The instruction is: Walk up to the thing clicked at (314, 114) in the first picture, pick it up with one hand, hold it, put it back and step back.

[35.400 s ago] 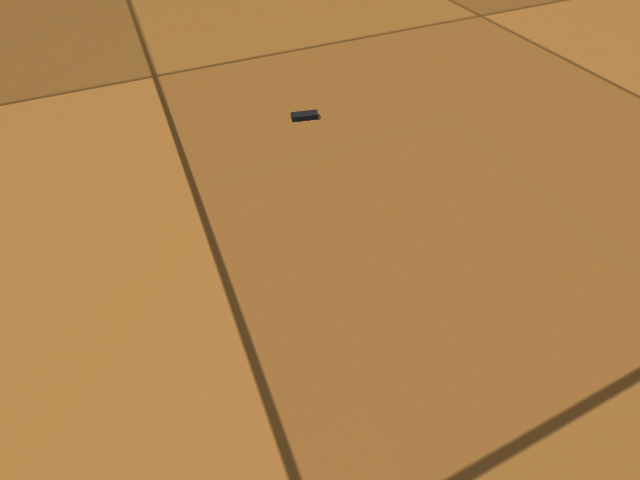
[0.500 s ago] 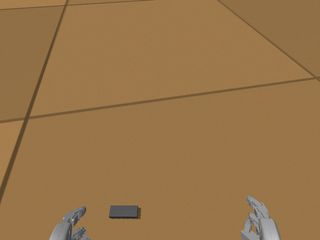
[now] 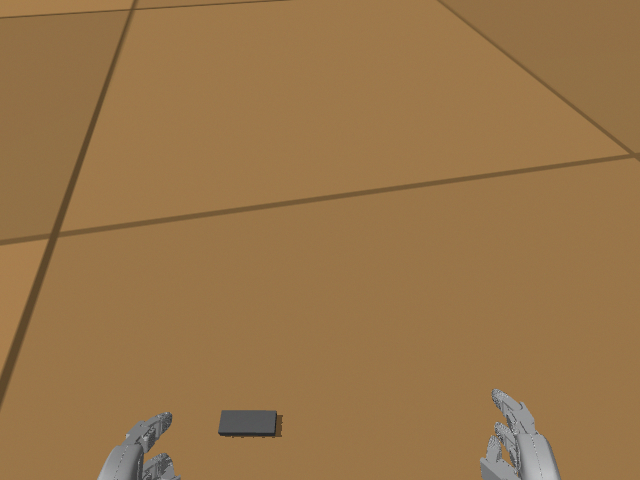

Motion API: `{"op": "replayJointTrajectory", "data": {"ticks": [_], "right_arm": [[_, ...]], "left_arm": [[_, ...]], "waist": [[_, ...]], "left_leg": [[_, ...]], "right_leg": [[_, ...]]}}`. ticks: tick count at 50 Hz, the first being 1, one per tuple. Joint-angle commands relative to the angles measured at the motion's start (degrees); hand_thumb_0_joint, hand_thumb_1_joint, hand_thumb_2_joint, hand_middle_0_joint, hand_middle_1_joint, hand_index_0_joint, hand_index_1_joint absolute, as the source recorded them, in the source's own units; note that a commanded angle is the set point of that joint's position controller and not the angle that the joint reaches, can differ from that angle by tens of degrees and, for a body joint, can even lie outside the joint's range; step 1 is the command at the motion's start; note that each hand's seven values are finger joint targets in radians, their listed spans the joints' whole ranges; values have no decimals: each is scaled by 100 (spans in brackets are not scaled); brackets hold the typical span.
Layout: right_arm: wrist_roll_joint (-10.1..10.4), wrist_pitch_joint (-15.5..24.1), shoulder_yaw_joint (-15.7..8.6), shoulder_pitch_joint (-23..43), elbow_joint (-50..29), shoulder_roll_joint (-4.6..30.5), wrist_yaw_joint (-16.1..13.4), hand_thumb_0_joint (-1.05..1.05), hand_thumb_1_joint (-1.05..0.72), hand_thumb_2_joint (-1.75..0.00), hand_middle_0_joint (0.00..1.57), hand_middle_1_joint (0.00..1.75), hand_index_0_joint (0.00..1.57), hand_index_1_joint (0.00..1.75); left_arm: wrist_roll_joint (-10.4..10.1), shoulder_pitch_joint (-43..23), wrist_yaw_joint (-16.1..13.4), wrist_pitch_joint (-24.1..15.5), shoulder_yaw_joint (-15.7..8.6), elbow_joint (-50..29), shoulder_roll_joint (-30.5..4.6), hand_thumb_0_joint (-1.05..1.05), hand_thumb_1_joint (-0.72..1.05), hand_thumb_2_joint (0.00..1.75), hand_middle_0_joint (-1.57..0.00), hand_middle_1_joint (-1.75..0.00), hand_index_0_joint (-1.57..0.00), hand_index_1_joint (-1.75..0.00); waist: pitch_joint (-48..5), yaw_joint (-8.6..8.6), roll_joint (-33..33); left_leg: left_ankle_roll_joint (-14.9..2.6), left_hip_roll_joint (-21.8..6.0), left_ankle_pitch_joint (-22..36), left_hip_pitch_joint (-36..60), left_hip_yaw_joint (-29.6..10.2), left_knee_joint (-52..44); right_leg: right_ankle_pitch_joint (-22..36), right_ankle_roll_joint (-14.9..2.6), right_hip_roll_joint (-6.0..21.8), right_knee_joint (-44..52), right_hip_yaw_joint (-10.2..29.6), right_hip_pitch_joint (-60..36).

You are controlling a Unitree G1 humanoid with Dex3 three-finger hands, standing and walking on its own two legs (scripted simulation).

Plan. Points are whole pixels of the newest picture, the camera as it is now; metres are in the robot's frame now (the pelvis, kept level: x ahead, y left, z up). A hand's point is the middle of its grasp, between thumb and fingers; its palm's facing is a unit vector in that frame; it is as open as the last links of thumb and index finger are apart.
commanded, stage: home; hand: left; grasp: from above
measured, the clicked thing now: (248, 422) +0.43 +0.21 -0.70
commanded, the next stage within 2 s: stand in 0.64 s
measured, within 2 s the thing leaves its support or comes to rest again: neither
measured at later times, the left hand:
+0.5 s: hand (173, 477) +0.17 +0.18 -0.05, palm faces +0.04 -0.98 -0.20, open 7.4 cm
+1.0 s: hand out of the picture +0.12 +0.24 -0.10, palm faces +0.04 -0.95 -0.32, open 7.3 cm
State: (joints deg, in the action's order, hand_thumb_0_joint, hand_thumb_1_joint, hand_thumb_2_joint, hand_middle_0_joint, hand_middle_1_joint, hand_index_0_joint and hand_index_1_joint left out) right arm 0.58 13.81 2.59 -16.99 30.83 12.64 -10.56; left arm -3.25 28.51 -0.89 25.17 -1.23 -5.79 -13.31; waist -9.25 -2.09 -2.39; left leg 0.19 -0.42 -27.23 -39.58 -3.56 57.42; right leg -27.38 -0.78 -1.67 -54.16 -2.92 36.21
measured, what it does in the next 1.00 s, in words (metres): stands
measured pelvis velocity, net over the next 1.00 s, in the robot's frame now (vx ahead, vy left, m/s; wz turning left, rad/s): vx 0.00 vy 0.01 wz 0.00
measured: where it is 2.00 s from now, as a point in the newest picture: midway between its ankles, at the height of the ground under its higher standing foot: outside the picture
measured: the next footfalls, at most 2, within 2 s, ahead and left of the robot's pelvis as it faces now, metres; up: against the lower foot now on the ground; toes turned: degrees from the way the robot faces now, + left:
none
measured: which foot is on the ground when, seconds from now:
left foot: down 0.00-1.00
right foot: down 0.00-1.00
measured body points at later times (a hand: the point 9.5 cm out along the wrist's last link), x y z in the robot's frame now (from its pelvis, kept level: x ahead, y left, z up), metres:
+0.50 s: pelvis +0.01 +0.00 +0.00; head +0.02 +0.01 +0.45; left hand +0.16 +0.23 -0.03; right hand +0.16 -0.24 -0.06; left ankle +0.02 +0.12 -0.68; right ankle +0.00 -0.11 -0.68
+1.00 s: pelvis +0.00 +0.01 +0.03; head +0.01 +0.02 +0.48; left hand +0.12 +0.29 -0.08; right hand +0.12 -0.26 -0.08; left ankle +0.02 +0.12 -0.68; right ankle +0.00 -0.11 -0.68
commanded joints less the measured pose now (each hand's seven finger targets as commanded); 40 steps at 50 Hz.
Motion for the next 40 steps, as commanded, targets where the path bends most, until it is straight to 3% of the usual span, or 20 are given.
{"op": "replayJointTrajectory", "data": {"ticks": [1,2,3,5,9,10,12,15,16,17,21,23,26,30,33,36,37,38,39,40], "right_arm": [[-5,341,-331,397,-907,684,-96,0,-90,-90,20,30,20,30],[-8,350,-327,399,-930,687,-92,0,-90,-90,20,30,20,30],[-11,350,-336,373,-910,681,-91,0,-90,-90,20,30,20,30],[-9,340,-324,393,-921,683,-90,0,-90,-90,20,30,20,30],[-16,322,-347,332,-861,691,-90,0,-90,-90,20,30,20,30],[-8,321,-334,357,-910,679,-88,0,-90,-90,20,30,20,30],[-10,321,-344,378,-918,696,-80,0,-90,-90,20,30,20,30],[-13,298,-365,351,-888,717,-65,0,-90,-90,20,30,20,30],[-6,289,-356,371,-926,701,-71,0,-90,-90,20,30,20,30],[-8,287,-349,336,-910,697,-70,0,-90,-90,20,30,20,30],[-3,272,-341,355,-924,691,-70,0,-90,-90,20,30,20,30],[-6,257,-352,332,-902,693,-68,0,-90,-90,20,30,20,30],[2,247,-343,359,-940,684,-64,0,-90,-90,20,30,20,30],[-2,224,-360,344,-950,700,-52,0,-90,-90,20,30,20,30],[4,229,-338,380,-958,693,-46,0,-90,-90,20,30,20,30],[3,221,-360,351,-933,710,-53,0,-90,-90,20,30,20,30],[-675,-356,-611,890,456,1303,289,0,-90,-90,20,30,20,30],[-689,-590,-725,931,527,1386,447,0,-90,-90,20,30,20,30],[-742,-693,-706,798,400,1398,549,0,-90,-90,20,30,20,30],[-678,-734,-694,841,476,1364,650,0,-90,-90,20,30,20,30]], "left_arm": [[36,-182,-65,-309,-414,-1209,-651,0,90,90,-20,-30,-20,-30],[44,-61,-63,-299,-332,-1053,-519,0,90,90,-20,-30,-20,-30],[25,-229,-73,-332,-467,-1367,-688,0,90,90,-20,-30,-20,-30],[42,-75,-65,-298,-342,-1053,-538,0,90,90,-20,-30,-20,-30],[49,-171,-82,-351,-447,-1322,-704,0,90,90,-20,-30,-20,-30],[48,63,-67,-309,-293,-1018,-507,0,90,90,-20,-30,-20,-30],[26,-51,-69,-310,-364,-1142,-540,0,90,90,-20,-30,-20,-30],[29,-80,-60,-345,-436,-1258,-647,0,90,90,-20,-30,-20,-30],[43,-11,-62,-322,-342,-1107,-564,0,90,90,-20,-30,-20,-30],[20,-188,-70,-343,-404,-1328,-662,0,90,90,-20,-30,-20,-30],[18,49,-70,-290,-317,-1030,-515,0,90,90,-20,-30,-20,-30],[28,-154,-92,-320,-423,-1292,-665,0,90,90,-20,-30,-20,-30],[48,91,-84,-256,-286,-993,-491,0,90,90,-20,-30,-20,-30],[50,-133,-92,-295,-407,-1336,-675,0,90,90,-20,-30,-20,-30],[44,71,-80,-258,-262,-939,-448,0,90,90,-20,-30,-20,-30],[60,-204,-115,-316,-470,-1422,-743,0,90,90,-20,-30,-20,-30],[710,-1780,-290,-1440,-377,589,-987,0,90,90,-20,-30,-20,-30],[707,-1279,-248,-1815,-493,1728,-1104,0,90,90,-20,-30,-20,-30],[706,-1247,-210,-2009,-442,1968,-1079,0,90,90,-20,-30,-20,-30],[728,-1219,-187,-2146,-386,2268,-1164,0,90,90,-20,-30,-20,-30]], "waist": [[-374,-1,59],[-375,-40,42],[-466,16,-53],[-261,-11,-7],[-452,18,-117],[-439,-38,14],[-319,-12,27],[-550,18,-132],[-483,-39,-67],[-456,-27,-14],[-454,-33,-12],[-505,-27,2],[-409,-44,63],[-494,-10,-98],[-260,-55,-29],[-400,17,-175],[952,427,119],[458,435,491],[458,284,407],[251,338,321]], "left_leg": [[-151,65,968,573,107,-899],[-148,69,1016,598,100,-896],[-142,68,1058,613,110,-881],[-133,48,993,558,85,-929],[-130,63,1102,645,98,-898],[-137,56,1187,644,83,-872],[-135,52,1078,576,79,-907],[-109,35,1315,711,37,-921],[-120,36,1363,691,44,-885],[-135,45,1367,665,55,-843],[-139,55,1377,673,77,-840],[-143,59,1409,680,71,-827],[-145,55,1367,641,77,-836],[-122,40,1336,693,33,-908],[-122,25,1219,608,20,-942],[-111,16,1171,678,-5,-986],[-428,-289,2193,878,-362,-1565],[-468,-159,2104,1078,-135,-1468],[-462,-144,1984,1165,-281,-1524],[-463,-125,1975,1449,-287,-1537]], "right_leg": [[931,54,-10,1024,54,-119],[987,44,-7,994,62,-130],[1022,41,-4,977,64,-166],[950,37,-24,968,34,-59],[1054,29,-10,942,55,-172],[1140,38,-21,948,46,-144],[1047,40,-24,950,35,-118],[1211,12,-42,860,16,-228],[1274,20,-35,878,25,-176],[1303,47,-31,912,30,-170],[1332,45,-19,932,44,-199],[1371,48,-18,920,41,-241],[1335,42,-13,927,36,-208],[1243,11,-32,883,6,-224],[1153,17,-41,883,-10,-123],[1089,2,-43,859,-17,-179],[1175,-105,398,1093,494,-1036],[1072,-275,503,1369,829,-1310],[1115,-378,459,1470,952,-1196],[1390,-364,552,1486,996,-1512]]}}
